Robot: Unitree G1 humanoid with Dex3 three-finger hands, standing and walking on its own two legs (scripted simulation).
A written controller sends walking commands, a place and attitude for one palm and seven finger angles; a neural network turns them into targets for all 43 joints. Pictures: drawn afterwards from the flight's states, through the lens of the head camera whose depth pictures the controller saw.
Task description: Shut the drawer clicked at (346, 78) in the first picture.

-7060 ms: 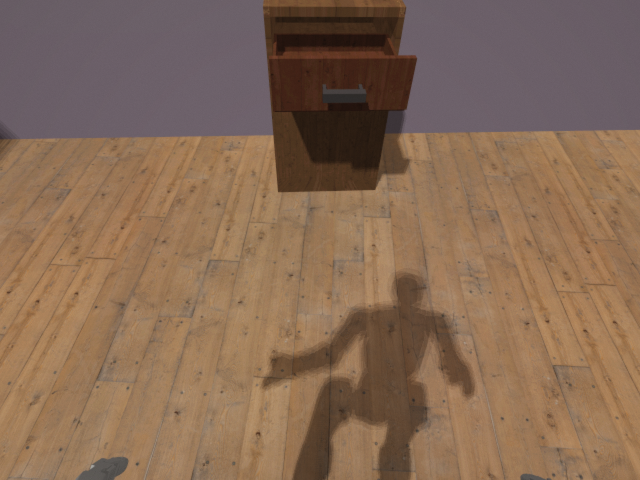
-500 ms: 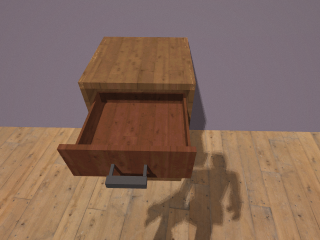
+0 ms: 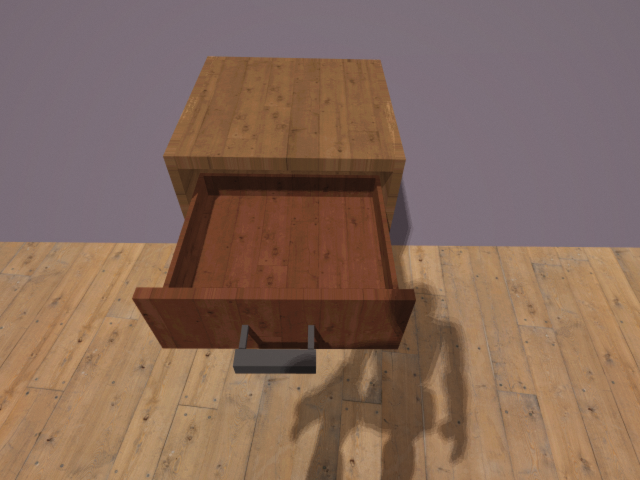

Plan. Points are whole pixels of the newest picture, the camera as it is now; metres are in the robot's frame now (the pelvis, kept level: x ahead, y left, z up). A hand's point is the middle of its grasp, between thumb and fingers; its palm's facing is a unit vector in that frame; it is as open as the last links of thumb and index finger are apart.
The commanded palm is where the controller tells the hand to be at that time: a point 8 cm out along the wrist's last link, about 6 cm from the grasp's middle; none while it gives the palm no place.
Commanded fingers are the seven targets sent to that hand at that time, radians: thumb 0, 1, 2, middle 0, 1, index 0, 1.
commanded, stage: come to a stop and stand still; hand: left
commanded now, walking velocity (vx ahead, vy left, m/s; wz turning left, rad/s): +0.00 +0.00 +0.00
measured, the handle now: (276, 346) +0.33 +0.09 -0.09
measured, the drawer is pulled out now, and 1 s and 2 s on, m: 0.30 0.30 0.30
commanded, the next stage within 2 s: look again from close up in 0.84 s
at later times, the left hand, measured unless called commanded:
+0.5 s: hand out of the picture +0.08 +0.17 -0.17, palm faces +0.03 -0.98 -0.21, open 7.3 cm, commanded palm none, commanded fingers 0.00 0.90 0.90 -0.20 -0.30 -0.20 -0.30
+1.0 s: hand out of the picture +0.06 +0.15 -0.17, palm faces +0.03 -0.98 -0.21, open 7.3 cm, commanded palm none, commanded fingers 0.00 0.90 0.90 -0.20 -0.30 -0.20 -0.30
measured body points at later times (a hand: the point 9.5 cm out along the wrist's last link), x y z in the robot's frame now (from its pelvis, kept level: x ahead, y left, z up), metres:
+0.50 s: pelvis +0.04 +0.00 +0.00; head +0.05 +0.00 +0.45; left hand +0.07 +0.22 -0.16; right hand +0.06 -0.23 -0.16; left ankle -0.02 +0.06 -0.74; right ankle +0.03 -0.14 -0.74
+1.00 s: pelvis +0.05 -0.02 +0.00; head +0.06 -0.02 +0.45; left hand +0.06 +0.21 -0.16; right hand +0.04 -0.24 -0.16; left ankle -0.02 +0.06 -0.74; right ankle +0.03 -0.14 -0.74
